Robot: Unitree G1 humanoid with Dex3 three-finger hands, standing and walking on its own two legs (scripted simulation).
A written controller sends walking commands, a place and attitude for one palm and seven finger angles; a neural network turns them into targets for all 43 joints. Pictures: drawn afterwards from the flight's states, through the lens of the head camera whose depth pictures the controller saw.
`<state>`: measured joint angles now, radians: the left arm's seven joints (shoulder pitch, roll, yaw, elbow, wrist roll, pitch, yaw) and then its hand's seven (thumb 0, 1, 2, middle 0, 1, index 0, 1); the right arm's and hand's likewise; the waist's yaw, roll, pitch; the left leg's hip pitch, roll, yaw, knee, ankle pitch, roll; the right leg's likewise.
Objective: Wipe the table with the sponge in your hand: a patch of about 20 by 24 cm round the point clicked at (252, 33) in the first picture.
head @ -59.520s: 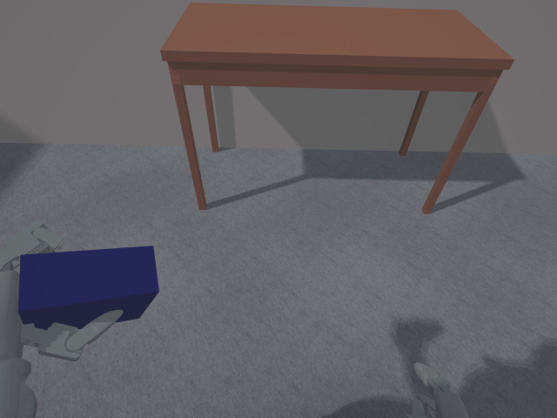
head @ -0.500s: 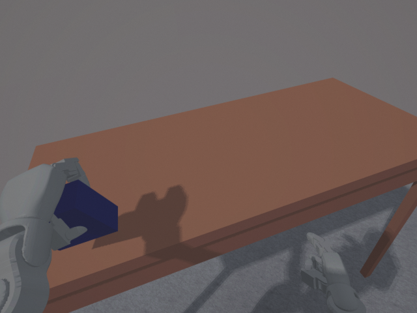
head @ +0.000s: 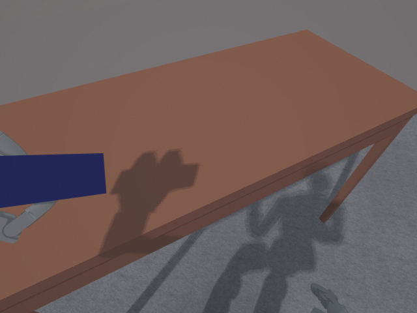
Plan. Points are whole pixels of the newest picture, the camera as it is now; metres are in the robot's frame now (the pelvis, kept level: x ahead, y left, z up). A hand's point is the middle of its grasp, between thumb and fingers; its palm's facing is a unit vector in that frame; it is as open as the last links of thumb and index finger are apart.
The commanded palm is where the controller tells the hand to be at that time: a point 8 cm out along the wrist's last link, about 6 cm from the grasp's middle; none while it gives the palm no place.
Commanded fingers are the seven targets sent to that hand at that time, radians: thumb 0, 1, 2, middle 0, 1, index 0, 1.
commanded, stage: step back with the hand held close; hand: left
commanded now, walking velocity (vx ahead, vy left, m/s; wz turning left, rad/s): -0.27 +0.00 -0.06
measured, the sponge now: (57, 178) +0.25 +0.21 +0.20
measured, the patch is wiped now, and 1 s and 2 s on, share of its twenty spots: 0.90 0.90 0.90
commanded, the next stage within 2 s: stop stepping back and stand still in 0.64 s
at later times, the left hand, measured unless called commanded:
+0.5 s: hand out of the picture +0.12 +0.23 +0.24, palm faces +0.46 -0.85 -0.26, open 9.1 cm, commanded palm +0.05 +0.28 +0.25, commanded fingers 0.00 0.10 1.30 -1.20 -1.60 -1.20 -1.60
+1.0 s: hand out of the picture -0.05 +0.22 +0.24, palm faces +0.46 -0.82 -0.35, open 9.1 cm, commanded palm -0.11 +0.27 +0.25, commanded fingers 0.00 0.10 1.30 -1.20 -1.60 -1.20 -1.60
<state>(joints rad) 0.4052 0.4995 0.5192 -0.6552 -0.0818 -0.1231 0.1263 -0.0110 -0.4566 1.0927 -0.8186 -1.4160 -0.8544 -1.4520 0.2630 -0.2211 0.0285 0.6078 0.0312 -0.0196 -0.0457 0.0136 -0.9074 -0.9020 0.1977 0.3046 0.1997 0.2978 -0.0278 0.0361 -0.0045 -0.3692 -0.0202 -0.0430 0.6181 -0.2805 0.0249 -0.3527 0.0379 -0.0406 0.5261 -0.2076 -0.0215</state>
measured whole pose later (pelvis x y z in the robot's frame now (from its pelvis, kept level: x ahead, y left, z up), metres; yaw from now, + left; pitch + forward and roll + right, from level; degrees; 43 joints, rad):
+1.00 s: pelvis -0.26 -0.01 -0.02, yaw +1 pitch -3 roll -4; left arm 0.29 0.44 0.46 -0.60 -0.06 -0.14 0.12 -0.01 -0.47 1.10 -0.82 -1.42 -0.86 -1.46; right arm 0.25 -0.21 0.03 0.60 0.04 -0.08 -0.02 0.01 -0.90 -0.90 0.20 0.31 0.20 0.30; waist -0.04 0.06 0.00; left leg -0.53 0.10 -0.04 0.93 -0.43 0.00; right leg -0.31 0.04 -0.09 0.69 -0.31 -0.01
